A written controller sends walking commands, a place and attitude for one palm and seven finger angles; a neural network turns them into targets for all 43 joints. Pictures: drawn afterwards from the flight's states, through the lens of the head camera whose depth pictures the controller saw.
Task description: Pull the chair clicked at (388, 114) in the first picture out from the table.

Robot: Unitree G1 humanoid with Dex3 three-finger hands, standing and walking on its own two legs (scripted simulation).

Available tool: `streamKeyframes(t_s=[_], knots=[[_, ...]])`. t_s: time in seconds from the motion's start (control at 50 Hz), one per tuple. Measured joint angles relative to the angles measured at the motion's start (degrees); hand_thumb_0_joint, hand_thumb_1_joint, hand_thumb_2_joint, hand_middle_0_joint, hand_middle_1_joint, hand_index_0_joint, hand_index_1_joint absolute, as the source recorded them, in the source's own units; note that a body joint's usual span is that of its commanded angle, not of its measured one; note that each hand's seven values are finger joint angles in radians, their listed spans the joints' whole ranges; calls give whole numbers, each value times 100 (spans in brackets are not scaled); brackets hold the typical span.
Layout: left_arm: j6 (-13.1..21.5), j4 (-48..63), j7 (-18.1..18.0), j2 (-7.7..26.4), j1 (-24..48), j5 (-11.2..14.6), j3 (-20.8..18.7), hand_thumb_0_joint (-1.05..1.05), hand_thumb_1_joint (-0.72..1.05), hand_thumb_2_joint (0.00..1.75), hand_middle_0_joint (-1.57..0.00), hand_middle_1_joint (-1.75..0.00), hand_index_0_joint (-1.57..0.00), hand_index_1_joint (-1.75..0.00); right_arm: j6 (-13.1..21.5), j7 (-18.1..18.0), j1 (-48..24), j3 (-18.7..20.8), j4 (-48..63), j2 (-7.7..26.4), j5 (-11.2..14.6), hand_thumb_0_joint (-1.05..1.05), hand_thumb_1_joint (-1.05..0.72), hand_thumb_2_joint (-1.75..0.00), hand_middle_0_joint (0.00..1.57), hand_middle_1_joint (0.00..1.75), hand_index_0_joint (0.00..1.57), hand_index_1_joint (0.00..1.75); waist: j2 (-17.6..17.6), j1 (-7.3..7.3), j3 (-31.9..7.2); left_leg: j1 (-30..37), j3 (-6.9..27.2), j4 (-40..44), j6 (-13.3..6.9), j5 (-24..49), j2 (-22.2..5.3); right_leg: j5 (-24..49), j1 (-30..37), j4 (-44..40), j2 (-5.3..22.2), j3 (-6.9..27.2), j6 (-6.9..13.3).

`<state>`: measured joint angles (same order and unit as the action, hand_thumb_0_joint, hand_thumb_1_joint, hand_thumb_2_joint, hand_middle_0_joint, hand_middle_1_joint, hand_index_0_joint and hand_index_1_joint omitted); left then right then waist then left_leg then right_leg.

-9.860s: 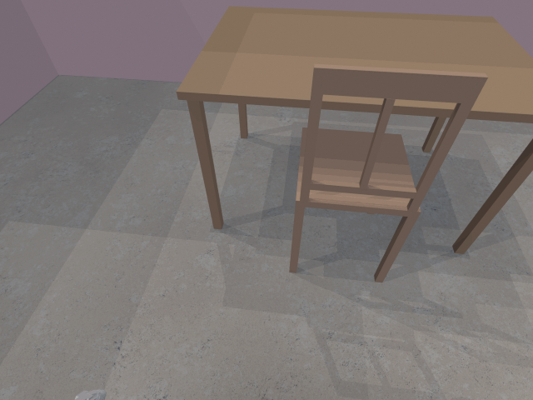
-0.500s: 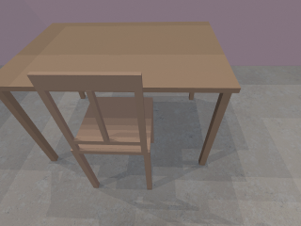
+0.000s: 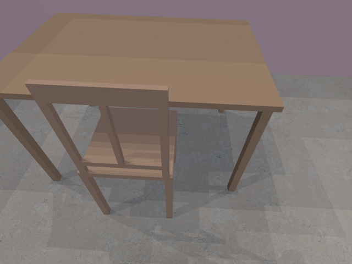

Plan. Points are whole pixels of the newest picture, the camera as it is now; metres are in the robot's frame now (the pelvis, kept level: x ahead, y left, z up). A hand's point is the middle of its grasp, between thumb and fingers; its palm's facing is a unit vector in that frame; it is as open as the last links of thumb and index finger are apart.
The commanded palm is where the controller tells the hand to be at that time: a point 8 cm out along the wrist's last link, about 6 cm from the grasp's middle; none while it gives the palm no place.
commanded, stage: look again from close up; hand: left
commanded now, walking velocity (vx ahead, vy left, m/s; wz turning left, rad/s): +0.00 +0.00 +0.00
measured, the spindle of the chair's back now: (113, 137) +0.50 +0.24 -0.07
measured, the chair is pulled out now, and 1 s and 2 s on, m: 0.00 0.00 0.00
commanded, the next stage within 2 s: raise the hand toward the chair's back in 0.90 s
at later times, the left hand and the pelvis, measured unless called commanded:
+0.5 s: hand out of the picture +0.05 +0.18 -0.17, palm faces +0.01 -0.98 -0.21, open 7.4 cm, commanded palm none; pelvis +0.05 +0.01 +0.00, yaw +0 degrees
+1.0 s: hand out of the picture +0.05 +0.17 -0.17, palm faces +0.02 -0.98 -0.20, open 7.4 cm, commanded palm +0.15 +0.22 -0.07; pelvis +0.06 +0.00 +0.00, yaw +0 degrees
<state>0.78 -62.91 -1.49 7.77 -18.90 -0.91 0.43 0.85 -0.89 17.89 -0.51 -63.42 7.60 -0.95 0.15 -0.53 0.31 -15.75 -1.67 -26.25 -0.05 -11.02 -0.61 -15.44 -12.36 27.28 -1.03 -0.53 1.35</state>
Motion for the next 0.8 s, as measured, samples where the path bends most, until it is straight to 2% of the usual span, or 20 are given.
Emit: streamKeyframes(t_s=[0.16,0.54,0.8], knots=[[46,-76,-25,-25,66,-8,20,0,91,90,-20,-30,-20,-30,48,-50,-237,7,-109,111,18,1,-93,-90,20,30,20,30,17,59,12,205,-58,97,-37,-112,54,-100,190,-92,54,58,-48],[53,-36,-73,164,288,-7,-18,0,91,90,-20,-30,-19,-30,72,-82,-409,-17,-182,188,17,1,-93,-90,20,30,20,30,27,48,-2,545,-87,239,-49,-309,119,-292,529,-237,119,88,-76],[43,-52,-76,140,260,1,-12,0,91,90,-20,-30,-20,-30,53,-88,-363,-35,-251,159,19,1,-92,-90,20,30,20,30,35,48,22,644,-63,301,-30,-348,118,-324,648,-325,115,65,-59]])
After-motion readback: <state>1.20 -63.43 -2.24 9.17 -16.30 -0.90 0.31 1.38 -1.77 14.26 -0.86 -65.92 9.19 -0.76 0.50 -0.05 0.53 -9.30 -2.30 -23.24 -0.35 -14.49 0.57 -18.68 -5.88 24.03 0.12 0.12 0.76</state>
